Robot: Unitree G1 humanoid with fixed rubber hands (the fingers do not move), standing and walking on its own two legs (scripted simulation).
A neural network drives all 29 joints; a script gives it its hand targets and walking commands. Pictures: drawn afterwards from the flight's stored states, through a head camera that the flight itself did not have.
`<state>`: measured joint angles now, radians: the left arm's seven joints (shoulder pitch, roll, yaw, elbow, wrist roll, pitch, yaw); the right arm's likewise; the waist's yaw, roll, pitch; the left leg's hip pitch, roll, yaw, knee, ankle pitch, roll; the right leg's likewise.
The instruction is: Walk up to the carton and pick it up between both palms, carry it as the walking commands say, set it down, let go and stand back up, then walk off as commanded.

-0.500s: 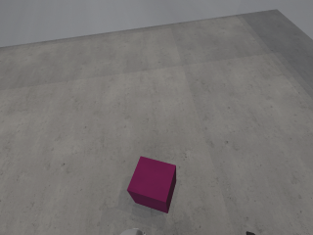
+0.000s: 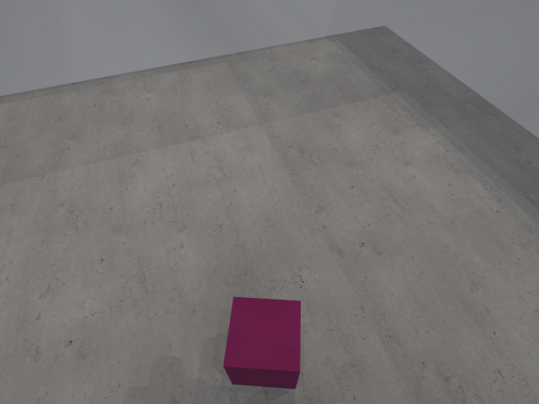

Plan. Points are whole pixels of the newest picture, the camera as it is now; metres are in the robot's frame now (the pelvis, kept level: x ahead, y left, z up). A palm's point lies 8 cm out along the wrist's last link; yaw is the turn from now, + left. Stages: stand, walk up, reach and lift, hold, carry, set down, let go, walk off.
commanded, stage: walk up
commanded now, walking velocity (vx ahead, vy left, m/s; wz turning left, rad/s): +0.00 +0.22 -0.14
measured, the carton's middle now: (265, 344) +0.40 +0.03 -0.63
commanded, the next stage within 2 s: stand in 1.56 s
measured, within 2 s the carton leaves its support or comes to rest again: neither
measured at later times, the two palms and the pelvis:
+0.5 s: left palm out of the picture +0.03 +0.34 -0.15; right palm out of the picture +0.10 -0.17 -0.12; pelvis +0.00 +0.09 -0.01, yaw -1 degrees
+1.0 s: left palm out of the picture +0.11 +0.31 -0.09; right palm out of the picture +0.03 -0.18 -0.14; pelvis -0.01 +0.07 +0.01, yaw -7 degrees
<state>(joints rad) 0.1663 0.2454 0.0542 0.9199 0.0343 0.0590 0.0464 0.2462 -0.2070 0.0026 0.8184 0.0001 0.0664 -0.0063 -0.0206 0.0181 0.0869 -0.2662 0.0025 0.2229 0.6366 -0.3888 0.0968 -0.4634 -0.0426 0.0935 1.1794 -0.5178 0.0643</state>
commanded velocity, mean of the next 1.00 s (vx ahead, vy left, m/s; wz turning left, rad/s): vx -0.07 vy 0.07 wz -0.15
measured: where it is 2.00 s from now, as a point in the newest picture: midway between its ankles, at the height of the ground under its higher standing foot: outside the picture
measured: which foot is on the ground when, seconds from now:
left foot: down 0.00-0.16, up 0.18-0.42, down 0.44-0.92, up 0.94-1.00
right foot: up 0.00-0.12, down 0.14-0.44, up 0.46-0.88, down 0.90-1.00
